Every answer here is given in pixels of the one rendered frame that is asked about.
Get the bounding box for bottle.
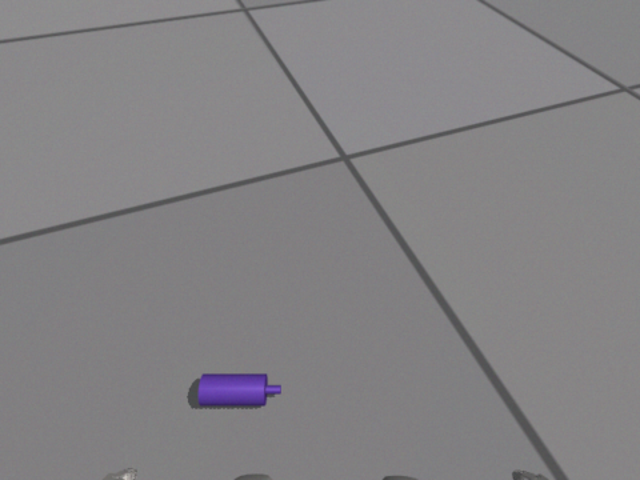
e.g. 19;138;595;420
198;374;281;406

